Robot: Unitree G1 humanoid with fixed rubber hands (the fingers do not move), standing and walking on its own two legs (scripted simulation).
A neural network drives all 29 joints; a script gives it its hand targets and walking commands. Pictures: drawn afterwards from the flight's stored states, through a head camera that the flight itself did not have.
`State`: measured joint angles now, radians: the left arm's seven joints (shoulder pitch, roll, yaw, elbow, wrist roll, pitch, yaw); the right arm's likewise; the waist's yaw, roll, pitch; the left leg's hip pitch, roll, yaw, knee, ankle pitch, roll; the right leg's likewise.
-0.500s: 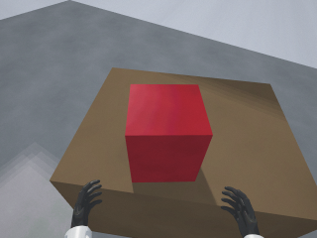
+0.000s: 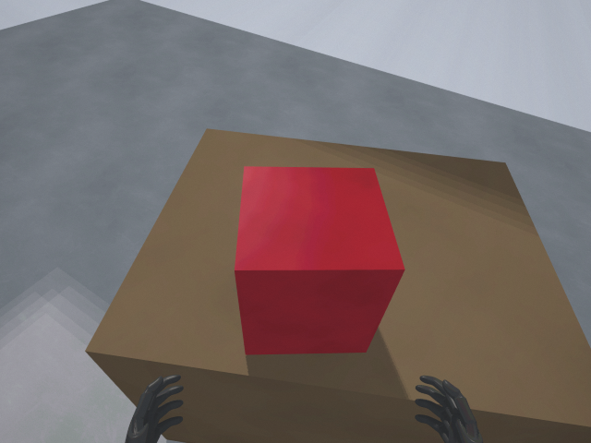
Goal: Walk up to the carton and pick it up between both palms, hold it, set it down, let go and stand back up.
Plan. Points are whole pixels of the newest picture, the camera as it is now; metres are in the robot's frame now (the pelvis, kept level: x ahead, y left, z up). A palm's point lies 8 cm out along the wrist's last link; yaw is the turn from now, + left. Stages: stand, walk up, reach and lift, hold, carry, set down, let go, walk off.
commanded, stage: set down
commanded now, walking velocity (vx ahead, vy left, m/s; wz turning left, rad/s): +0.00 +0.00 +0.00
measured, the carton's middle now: (308, 264) +0.41 +0.00 -0.01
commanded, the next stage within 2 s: let go in 1.34 s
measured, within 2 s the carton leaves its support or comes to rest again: neither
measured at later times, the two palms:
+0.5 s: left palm (151, 436) +0.16 +0.20 -0.07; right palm out of the picture +0.15 -0.21 -0.07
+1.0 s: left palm out of the picture +0.15 +0.20 -0.09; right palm out of the picture +0.16 -0.21 -0.07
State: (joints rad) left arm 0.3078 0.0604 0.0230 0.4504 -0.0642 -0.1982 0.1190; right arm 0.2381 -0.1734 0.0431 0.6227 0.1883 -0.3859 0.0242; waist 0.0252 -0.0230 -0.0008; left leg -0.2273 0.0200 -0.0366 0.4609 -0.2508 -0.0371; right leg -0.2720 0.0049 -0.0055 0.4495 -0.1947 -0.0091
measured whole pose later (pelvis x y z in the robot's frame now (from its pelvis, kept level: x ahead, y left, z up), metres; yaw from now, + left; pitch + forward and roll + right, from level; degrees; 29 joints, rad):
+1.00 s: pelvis +0.00 +0.00 +0.00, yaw +0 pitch +0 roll +0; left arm 0.21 0.10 0.02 0.45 -0.06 0.10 0.06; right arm 0.22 -0.17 0.01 0.63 0.03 -0.23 0.02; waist 0.03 -0.02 0.08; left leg -0.21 0.02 -0.04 0.46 -0.25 -0.03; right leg -0.26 0.00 0.00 0.45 -0.20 -0.01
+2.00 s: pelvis +0.00 +0.00 +0.00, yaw +0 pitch +0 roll +0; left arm 0.26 0.21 0.02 0.62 -0.06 0.04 0.04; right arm 0.27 -0.19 -0.01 0.65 -0.04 -0.06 0.01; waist 0.03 -0.02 -0.03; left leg -0.20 0.02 -0.03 0.47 -0.27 -0.03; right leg -0.26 0.00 -0.01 0.48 -0.22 -0.01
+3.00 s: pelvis +0.00 +0.00 +0.00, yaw +0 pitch -1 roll +0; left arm 0.27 0.25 0.02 0.85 -0.06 -0.03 0.01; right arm 0.36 -0.23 -0.01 0.65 -0.04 -0.03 0.01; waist 0.03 -0.02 -0.03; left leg -0.20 0.02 -0.03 0.47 -0.26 -0.03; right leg -0.26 0.00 -0.01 0.48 -0.21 -0.01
